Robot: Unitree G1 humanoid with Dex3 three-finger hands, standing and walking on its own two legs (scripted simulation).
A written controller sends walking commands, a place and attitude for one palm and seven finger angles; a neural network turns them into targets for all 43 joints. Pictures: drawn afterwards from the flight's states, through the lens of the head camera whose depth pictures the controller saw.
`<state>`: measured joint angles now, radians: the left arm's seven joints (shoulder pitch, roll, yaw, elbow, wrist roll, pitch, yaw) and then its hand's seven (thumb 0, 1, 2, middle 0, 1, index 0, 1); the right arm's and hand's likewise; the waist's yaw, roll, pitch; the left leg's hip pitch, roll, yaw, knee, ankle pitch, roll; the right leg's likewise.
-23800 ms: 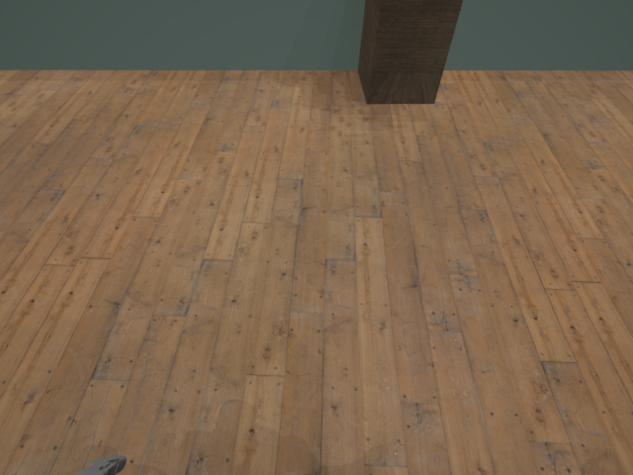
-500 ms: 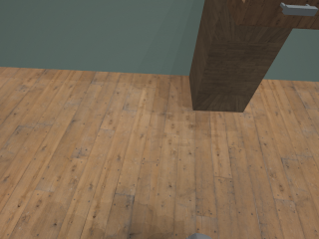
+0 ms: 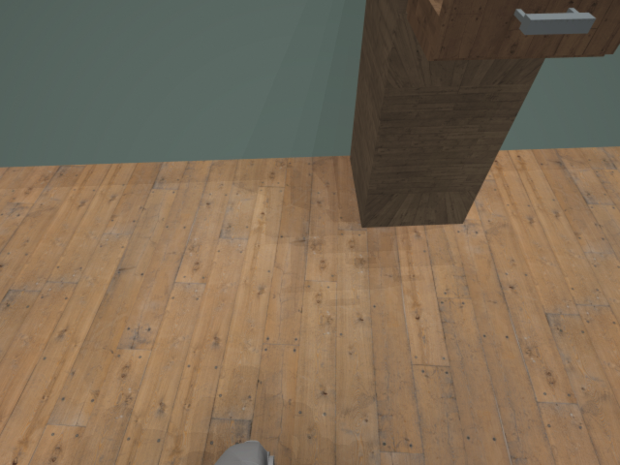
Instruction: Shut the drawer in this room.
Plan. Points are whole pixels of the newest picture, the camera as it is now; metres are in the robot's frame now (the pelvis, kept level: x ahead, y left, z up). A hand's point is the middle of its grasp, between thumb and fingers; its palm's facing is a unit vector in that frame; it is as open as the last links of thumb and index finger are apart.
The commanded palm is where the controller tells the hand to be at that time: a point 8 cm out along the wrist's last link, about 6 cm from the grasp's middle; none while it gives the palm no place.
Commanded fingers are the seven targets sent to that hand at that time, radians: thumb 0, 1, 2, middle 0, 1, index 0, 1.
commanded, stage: turn or walk to find it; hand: left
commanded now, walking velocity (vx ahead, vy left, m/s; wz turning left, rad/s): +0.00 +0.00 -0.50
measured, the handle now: (551, 18) +0.86 -0.37 +0.17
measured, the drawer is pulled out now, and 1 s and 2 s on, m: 0.24 0.24 0.24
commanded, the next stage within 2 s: stand and wait in 0.52 s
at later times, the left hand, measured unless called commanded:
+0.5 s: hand (201, 417) +0.20 +0.19 -0.16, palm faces -0.20 -0.94 -0.29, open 7.4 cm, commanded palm none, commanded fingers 0.00 0.90 0.90 -0.20 -0.30 -0.20 -0.30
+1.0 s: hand out of the picture +0.14 +0.16 -0.19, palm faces -0.18 -0.97 -0.17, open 7.3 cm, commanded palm none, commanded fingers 0.00 0.90 0.90 -0.20 -0.30 -0.20 -0.30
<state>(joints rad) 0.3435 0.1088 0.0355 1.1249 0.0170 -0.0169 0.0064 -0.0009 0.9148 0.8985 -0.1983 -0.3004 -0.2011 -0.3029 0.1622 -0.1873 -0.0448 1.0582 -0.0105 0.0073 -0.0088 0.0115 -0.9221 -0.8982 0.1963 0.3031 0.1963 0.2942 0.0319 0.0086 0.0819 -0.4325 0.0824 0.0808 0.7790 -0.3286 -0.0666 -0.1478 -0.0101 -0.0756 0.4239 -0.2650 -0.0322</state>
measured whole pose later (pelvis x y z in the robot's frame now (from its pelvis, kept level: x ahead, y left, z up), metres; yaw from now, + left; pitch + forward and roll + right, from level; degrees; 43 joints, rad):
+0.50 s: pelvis +0.04 +0.01 -0.01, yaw -12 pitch +0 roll +1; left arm 0.12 0.25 0.07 0.95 0.03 0.00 -0.01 0.00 0.91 0.90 -0.19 -0.30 -0.19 -0.30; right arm 0.23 -0.20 -0.06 1.02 -0.03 0.00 0.00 0.00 -0.91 -0.90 0.20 0.30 0.20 0.29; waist -0.03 0.02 0.04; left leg -0.27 0.14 0.26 0.58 -0.30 -0.02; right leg -0.25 -0.07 -0.09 0.55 -0.33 0.02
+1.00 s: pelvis +0.11 +0.00 -0.01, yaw -14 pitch -1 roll +1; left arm 0.26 0.15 0.02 1.14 0.00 0.03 0.01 0.00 0.92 0.90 -0.20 -0.30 -0.20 -0.30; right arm 0.18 -0.17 -0.03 1.10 -0.02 -0.01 -0.03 0.01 -0.93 -0.90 0.20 0.30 0.20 0.29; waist 0.01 -0.01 0.09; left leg -0.27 0.07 0.19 0.54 -0.25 0.02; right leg -0.23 -0.06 -0.08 0.68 -0.47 0.02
